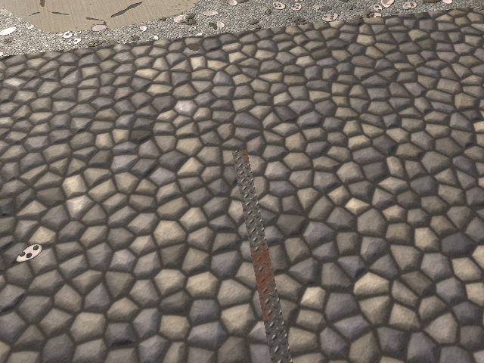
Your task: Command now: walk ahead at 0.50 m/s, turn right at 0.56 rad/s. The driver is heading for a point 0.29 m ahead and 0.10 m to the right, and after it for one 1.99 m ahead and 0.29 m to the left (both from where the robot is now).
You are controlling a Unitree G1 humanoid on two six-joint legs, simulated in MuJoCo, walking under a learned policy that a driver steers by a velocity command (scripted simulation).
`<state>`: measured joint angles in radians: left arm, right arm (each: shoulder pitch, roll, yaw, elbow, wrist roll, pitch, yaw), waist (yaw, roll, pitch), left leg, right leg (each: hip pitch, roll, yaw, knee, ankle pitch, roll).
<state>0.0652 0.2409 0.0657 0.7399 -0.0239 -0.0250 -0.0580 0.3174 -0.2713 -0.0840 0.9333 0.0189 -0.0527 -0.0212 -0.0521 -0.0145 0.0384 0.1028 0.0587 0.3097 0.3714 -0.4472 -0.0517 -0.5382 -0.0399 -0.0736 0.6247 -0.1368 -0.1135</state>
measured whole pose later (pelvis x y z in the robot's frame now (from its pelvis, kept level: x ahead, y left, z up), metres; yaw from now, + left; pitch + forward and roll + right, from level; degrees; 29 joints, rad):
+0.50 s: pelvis +0.29 -0.02 +0.01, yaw -8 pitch +2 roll -1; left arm 0.34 0.27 0.07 0.82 0.00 -0.06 0.01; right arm 0.05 -0.26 -0.04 0.77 0.02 -0.10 0.05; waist 0.06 0.04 0.01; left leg -0.58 0.03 0.02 0.53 0.02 0.05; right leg 0.06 0.08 0.05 0.28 -0.38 -0.07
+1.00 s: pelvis +0.59 -0.03 +0.02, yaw +9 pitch +3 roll +0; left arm 0.02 0.27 0.04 0.66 0.00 -0.11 -0.01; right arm 0.38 -0.29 -0.07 0.78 0.03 -0.03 -0.01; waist -0.10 -0.02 0.01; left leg -0.09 -0.12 -0.22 0.42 -0.36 0.07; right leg -0.52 0.00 0.10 0.47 -0.01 0.04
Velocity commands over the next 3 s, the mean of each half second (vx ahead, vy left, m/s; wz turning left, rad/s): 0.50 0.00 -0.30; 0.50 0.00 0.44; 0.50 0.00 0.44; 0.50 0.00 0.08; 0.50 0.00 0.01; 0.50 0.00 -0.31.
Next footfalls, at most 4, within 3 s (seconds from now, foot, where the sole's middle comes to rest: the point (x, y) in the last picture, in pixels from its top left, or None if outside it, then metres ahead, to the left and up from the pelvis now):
0.02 right None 0.17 -0.09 -0.76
0.54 left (227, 342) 0.52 0.06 -0.76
1.04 right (286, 248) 0.79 -0.13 -0.76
1.54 left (175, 208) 0.97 0.22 -0.76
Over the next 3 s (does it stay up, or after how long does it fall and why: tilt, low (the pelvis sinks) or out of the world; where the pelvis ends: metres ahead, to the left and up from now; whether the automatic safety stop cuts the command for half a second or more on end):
stays up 1.57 0.35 0.02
